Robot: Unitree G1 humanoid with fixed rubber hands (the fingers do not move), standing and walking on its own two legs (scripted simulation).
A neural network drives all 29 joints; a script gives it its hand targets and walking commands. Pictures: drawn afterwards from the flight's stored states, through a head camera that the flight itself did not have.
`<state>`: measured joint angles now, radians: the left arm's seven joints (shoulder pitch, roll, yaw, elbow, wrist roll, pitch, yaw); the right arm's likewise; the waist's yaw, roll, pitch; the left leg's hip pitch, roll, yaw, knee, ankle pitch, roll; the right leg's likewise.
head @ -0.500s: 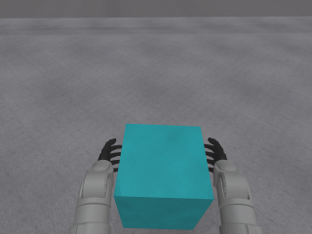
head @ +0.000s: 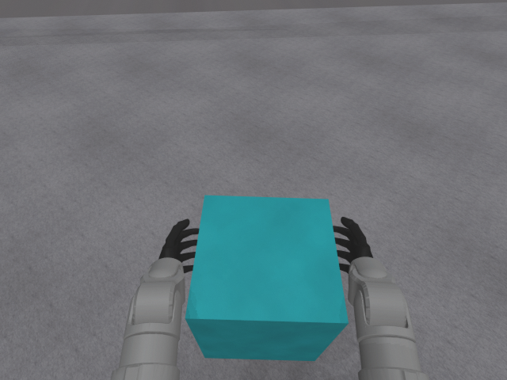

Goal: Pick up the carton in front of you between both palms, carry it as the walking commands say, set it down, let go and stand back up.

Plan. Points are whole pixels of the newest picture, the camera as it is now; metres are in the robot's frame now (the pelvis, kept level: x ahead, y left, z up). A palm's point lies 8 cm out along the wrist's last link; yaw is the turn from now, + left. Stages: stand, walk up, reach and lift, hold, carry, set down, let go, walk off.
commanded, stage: hold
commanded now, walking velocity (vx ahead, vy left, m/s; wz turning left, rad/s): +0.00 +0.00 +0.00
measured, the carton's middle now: (263, 283) +0.29 +0.00 -0.05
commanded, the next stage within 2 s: set down in 0.28 s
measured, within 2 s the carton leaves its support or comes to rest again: neither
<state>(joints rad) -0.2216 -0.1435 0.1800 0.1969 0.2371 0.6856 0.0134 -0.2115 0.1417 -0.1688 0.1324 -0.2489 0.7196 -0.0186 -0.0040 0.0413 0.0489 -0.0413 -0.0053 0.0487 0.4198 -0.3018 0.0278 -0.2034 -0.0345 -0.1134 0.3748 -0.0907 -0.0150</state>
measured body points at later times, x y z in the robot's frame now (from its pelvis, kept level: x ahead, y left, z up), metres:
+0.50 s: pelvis -0.03 -0.02 -0.01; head -0.04 -0.05 +0.44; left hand +0.28 +0.16 +0.02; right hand +0.31 -0.14 +0.02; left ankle -0.04 +0.10 -0.74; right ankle +0.07 -0.11 -0.74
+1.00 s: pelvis -0.05 -0.01 -0.10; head +0.16 -0.01 +0.29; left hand +0.34 +0.17 -0.18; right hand +0.35 -0.13 -0.19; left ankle -0.04 +0.10 -0.74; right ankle +0.07 -0.11 -0.74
